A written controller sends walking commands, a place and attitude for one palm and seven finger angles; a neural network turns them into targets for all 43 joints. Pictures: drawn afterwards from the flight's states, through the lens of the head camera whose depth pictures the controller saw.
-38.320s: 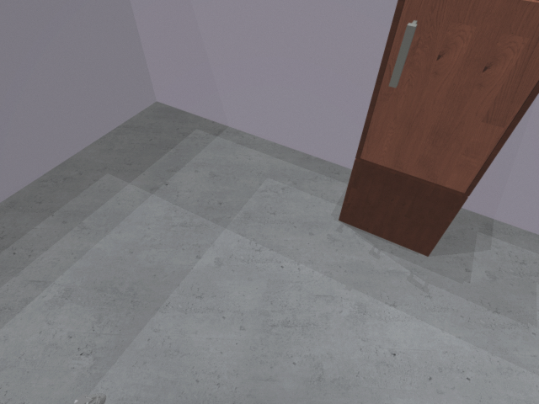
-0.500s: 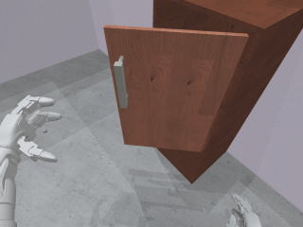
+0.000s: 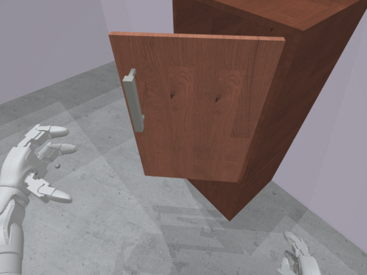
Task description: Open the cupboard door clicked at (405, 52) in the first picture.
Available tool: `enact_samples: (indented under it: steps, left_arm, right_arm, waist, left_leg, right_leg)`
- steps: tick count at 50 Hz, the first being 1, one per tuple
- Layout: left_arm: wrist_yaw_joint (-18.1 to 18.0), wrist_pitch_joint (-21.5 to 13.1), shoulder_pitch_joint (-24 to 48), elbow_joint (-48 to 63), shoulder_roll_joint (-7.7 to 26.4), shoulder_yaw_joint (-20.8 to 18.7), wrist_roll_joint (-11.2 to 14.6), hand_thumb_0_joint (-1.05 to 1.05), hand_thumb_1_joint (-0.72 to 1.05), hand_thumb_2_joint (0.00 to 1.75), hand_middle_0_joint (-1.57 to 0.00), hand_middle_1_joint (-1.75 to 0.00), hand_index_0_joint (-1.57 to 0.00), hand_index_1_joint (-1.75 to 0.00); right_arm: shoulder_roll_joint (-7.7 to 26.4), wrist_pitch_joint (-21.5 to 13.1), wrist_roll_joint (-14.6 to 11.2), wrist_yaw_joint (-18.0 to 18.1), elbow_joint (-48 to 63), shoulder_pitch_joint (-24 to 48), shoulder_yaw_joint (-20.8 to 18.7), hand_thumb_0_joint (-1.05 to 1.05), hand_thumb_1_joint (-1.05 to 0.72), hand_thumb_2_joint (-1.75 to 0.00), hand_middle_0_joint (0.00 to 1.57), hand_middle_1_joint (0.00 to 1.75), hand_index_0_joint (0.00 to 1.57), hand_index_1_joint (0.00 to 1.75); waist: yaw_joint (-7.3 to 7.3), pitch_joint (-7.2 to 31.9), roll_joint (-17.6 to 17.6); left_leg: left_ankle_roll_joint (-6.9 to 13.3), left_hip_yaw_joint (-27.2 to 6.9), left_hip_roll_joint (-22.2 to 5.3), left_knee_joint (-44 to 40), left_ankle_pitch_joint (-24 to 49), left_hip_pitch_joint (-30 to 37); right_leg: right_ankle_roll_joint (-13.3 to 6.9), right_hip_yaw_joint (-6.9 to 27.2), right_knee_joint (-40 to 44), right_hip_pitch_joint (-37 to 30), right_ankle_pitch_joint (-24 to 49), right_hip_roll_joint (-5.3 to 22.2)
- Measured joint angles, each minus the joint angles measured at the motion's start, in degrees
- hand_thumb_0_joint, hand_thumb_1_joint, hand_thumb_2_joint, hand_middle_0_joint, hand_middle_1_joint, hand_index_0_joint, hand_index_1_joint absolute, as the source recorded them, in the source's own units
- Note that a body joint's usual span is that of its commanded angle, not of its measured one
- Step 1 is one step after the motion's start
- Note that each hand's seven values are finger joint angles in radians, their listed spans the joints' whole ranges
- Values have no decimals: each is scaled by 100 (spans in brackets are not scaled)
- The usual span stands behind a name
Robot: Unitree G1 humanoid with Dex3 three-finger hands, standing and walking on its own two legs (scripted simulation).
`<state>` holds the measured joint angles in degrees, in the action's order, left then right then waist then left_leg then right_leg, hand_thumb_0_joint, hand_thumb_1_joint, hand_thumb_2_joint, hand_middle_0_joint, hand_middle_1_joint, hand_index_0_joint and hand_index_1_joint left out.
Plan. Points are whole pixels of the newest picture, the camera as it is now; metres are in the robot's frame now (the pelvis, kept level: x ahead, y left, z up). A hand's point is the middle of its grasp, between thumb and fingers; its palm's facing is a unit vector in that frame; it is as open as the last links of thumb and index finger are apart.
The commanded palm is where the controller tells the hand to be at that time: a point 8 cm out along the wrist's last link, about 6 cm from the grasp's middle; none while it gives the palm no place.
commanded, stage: move the hooked fingers beside the handle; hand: left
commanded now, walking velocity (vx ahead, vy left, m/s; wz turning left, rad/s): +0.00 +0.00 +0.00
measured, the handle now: (136, 101) +0.52 +0.17 +0.09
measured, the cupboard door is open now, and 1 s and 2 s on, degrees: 44 44 44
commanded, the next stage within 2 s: none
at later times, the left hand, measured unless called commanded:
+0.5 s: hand (71, 148) +0.34 +0.26 +0.11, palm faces +0.03 -1.00 -0.03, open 14.0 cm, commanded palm +0.31 +0.31 +0.11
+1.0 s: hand (89, 129) +0.40 +0.25 +0.11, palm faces +0.00 -1.00 -0.02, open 14.0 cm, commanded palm +0.37 +0.30 +0.11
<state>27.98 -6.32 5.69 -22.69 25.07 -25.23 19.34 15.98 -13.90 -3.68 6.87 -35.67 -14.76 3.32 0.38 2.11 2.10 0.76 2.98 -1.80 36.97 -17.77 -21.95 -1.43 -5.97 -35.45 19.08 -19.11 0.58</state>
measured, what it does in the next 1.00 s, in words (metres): stands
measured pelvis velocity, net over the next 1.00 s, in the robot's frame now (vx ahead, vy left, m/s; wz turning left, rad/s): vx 0.00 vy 0.01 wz -0.02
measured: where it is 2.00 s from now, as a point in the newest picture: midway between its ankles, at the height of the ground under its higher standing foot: outside the picture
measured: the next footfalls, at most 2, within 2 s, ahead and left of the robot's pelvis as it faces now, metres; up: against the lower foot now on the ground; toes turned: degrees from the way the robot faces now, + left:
none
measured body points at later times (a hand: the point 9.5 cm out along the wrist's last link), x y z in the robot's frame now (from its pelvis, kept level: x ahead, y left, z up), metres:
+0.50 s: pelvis +0.00 +0.00 +0.00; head +0.02 -0.01 +0.45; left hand +0.33 +0.32 +0.12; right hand +0.14 -0.26 -0.09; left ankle +0.01 +0.11 -0.73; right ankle -0.01 -0.10 -0.73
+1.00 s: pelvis +0.00 +0.01 +0.00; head +0.04 +0.01 +0.45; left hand +0.39 +0.30 +0.11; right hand +0.09 -0.25 -0.11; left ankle +0.01 +0.11 -0.73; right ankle -0.01 -0.10 -0.73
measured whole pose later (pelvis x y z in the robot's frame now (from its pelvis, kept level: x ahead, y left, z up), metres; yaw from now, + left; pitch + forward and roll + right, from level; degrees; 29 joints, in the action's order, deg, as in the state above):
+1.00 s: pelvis +0.00 +0.01 +0.00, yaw -1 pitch +7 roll -1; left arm 21.9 -12.1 27.2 -43.8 25.5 -21.8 13.6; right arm 15.9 -7.1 -3.1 5.2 -37.3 -18.9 2.4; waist -3.0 3.2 1.1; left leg 1.7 4.3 -1.4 38.5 -18.4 -26.9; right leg -0.5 -4.5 -37.1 24.5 -19.2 1.1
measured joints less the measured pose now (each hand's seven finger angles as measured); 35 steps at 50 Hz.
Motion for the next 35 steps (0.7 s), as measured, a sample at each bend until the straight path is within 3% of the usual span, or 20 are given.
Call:
enact_samples:
  steps: [10,23,35]
  left_arm:
    - [-55,-62,299,-241,-28,75,-65,-1,-50,30,-30,-120,-30,-120]
    - [-113,-185,820,-864,103,15,-187,-1,-50,30,-30,-120,-30,-120]
    - [-331,-340,1459,-1453,65,205,-384,-1,-50,30,-30,-120,-30,-120]
  right_arm:
    - [14,10,-2,26,-62,19,-15,2,-90,-89,20,30,20,30]
    - [55,183,2,-21,-79,-122,-68,1,-90,-89,20,30,20,30]
    - [44,371,17,-37,-165,-243,-77,1,-90,-89,20,30,20,30]
  waist:
    - [6,3,3]
    - [-134,60,-39]
    - [-231,53,-68]
  left_leg:
    - [-32,-21,-4,9,-6,-48]
    - [-27,37,-22,52,-27,-181]
    - [32,60,14,110,-25,-341]
  right_leg:
    - [-29,-17,-56,63,-43,-4]
    - [-28,47,-122,234,-50,-17]
    - [23,72,-151,383,-21,21]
